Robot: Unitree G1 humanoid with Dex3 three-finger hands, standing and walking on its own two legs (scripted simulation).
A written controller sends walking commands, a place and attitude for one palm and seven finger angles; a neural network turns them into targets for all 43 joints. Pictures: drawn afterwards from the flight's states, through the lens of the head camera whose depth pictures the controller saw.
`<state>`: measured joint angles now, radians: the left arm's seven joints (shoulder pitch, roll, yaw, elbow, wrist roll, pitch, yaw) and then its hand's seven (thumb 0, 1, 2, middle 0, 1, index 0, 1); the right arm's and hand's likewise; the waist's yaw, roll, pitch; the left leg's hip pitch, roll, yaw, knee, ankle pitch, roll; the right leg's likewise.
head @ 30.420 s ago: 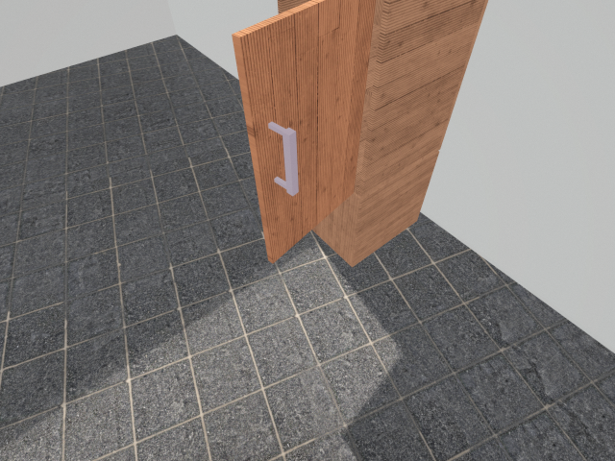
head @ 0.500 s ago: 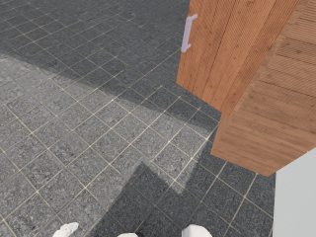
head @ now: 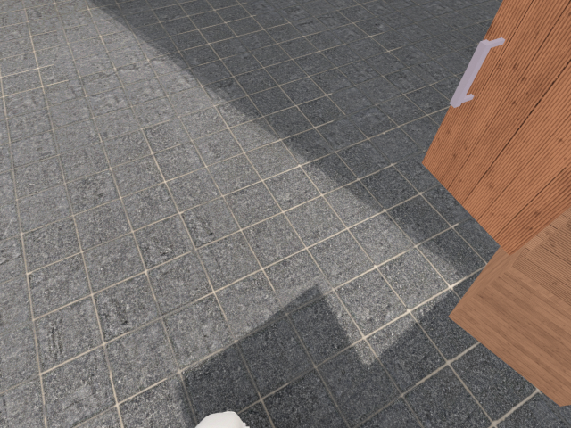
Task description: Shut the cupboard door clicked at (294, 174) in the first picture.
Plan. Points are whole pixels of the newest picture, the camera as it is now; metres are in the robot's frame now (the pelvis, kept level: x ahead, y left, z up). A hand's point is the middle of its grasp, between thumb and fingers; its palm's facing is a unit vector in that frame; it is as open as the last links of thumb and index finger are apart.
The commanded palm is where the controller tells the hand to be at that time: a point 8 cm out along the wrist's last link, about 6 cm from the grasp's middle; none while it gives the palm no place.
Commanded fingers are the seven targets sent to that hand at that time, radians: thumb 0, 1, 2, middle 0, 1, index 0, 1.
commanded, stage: walk to a spot facing it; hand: left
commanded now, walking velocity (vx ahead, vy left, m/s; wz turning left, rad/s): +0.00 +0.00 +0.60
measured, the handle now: (475, 74) +0.83 -0.39 +0.01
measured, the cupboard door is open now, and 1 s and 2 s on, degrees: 71 71 71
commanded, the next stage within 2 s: turn to face it in 1.20 s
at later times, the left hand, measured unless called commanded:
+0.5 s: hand out of the picture +0.04 +0.19 -0.14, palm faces +0.30 -0.91 -0.28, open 7.4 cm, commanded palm none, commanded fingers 0.00 0.90 0.90 -0.20 -0.30 -0.20 -0.30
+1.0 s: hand out of the picture +0.05 +0.28 -0.18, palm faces +0.59 -0.78 -0.22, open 7.4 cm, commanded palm none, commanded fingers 0.00 0.90 0.90 -0.20 -0.30 -0.20 -0.30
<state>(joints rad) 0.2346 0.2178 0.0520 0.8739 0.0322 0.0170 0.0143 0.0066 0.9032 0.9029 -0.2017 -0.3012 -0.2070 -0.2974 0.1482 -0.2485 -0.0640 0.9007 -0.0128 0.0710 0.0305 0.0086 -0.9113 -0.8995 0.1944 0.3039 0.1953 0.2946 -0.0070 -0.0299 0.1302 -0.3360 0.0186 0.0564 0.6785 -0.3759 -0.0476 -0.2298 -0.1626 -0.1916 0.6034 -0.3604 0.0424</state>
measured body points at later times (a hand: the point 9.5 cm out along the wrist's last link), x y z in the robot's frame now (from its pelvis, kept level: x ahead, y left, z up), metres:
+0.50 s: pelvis +0.04 -0.03 +0.01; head +0.06 -0.04 +0.46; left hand +0.03 +0.24 -0.11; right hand +0.16 -0.26 -0.15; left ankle -0.01 +0.11 -0.63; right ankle +0.05 -0.13 -0.73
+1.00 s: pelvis +0.15 +0.09 +0.00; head +0.18 +0.14 +0.44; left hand +0.02 +0.32 -0.16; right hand +0.38 -0.04 -0.13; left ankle +0.14 +0.18 -0.73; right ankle +0.20 -0.06 -0.64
